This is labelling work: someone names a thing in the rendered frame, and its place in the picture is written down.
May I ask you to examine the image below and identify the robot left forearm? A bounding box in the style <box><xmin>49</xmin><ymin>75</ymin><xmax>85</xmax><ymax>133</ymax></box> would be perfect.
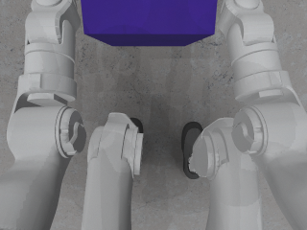
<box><xmin>7</xmin><ymin>0</ymin><xmax>82</xmax><ymax>149</ymax></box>

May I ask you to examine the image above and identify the robot right forearm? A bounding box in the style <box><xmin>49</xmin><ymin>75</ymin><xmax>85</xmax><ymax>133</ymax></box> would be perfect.
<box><xmin>217</xmin><ymin>0</ymin><xmax>307</xmax><ymax>115</ymax></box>

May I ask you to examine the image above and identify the robot right upper arm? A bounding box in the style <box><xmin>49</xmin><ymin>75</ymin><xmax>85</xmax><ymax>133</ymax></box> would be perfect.
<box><xmin>231</xmin><ymin>102</ymin><xmax>307</xmax><ymax>230</ymax></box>

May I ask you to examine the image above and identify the robot left upper arm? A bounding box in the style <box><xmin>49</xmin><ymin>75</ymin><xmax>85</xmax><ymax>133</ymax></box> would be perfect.
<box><xmin>0</xmin><ymin>105</ymin><xmax>86</xmax><ymax>230</ymax></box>

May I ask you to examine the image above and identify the carton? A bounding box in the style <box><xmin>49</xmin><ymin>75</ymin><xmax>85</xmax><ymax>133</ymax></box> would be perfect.
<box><xmin>81</xmin><ymin>0</ymin><xmax>218</xmax><ymax>47</ymax></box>

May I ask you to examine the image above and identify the left robot shin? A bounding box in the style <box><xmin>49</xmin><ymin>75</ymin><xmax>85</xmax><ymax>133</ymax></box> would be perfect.
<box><xmin>87</xmin><ymin>112</ymin><xmax>136</xmax><ymax>164</ymax></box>

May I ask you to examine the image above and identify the left robot foot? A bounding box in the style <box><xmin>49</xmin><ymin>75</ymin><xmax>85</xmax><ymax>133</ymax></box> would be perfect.
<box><xmin>130</xmin><ymin>117</ymin><xmax>144</xmax><ymax>133</ymax></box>

